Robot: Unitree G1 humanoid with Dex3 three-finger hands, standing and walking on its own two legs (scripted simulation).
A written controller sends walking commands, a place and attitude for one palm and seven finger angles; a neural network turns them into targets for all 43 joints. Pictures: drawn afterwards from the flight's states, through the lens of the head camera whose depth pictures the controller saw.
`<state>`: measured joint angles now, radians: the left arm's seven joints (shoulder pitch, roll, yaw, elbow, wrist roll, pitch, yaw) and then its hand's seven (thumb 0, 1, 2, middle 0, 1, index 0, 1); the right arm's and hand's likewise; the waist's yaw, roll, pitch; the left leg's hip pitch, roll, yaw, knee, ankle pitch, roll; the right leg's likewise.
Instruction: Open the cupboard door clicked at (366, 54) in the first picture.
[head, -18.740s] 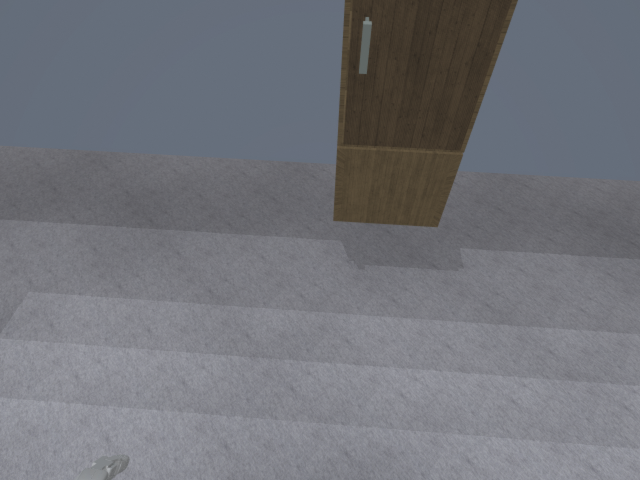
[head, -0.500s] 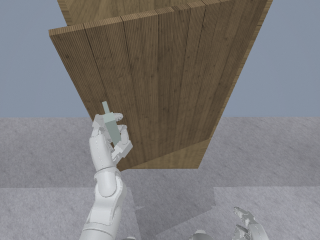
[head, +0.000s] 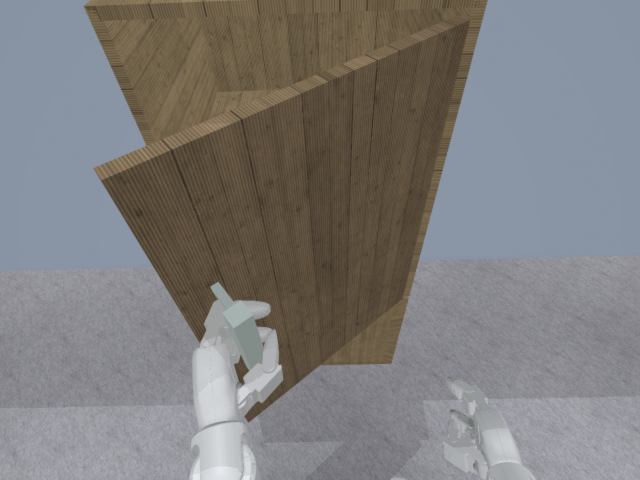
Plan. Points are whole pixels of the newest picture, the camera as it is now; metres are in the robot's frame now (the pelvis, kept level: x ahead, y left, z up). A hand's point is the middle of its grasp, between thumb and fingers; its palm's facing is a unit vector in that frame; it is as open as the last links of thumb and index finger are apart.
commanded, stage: open thumb and fingers to let go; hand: left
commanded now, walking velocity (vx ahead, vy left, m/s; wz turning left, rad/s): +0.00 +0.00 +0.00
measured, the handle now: (239, 330) +0.28 +0.11 +0.06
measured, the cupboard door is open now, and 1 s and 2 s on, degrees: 39 32 37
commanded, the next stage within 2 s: slide the hand sideways off the handle in 0.86 s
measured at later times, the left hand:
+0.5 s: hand (254, 356) +0.25 +0.09 +0.06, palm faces +0.41 -0.91 -0.02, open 11.5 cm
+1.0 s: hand (248, 350) +0.26 +0.09 +0.06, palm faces +0.30 -0.95 -0.03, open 15.2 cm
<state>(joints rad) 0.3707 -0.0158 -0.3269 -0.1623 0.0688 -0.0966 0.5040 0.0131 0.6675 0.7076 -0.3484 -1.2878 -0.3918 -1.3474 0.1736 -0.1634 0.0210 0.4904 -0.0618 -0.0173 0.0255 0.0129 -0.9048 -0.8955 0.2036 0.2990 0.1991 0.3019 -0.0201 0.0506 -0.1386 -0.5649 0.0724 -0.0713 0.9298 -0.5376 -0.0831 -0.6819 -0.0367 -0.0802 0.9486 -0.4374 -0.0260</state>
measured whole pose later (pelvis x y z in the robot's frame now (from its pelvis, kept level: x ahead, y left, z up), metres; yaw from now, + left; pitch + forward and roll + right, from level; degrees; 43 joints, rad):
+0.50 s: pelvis -0.03 +0.00 +0.00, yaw +1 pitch +10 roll +1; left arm 0.18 -0.09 -0.22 0.04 0.08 -0.22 0.58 0.00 -0.12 0.46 -0.32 -1.23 -0.33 -1.23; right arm 0.21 -0.19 -0.01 0.56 -0.08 -0.07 -0.03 0.01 -0.91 -0.90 0.20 0.30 0.20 0.30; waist 0.01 0.04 -0.12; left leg -0.64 0.05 -0.08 0.95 -0.50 -0.08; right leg -0.76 -0.06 -0.08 0.98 -0.40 -0.03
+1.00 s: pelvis -0.03 +0.03 -0.01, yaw +0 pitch +10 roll +0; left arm 0.12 -0.07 -0.30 0.04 0.10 -0.15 0.57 -0.01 -0.50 0.30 -0.32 -0.54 -0.30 -0.60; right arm 0.18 -0.16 0.02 0.54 -0.07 -0.04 0.01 0.01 -0.90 -0.90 0.20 0.30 0.20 0.30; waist 0.02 0.02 -0.12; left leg -0.65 0.03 -0.05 0.99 -0.52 -0.05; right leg -0.75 -0.07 -0.04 0.96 -0.39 0.02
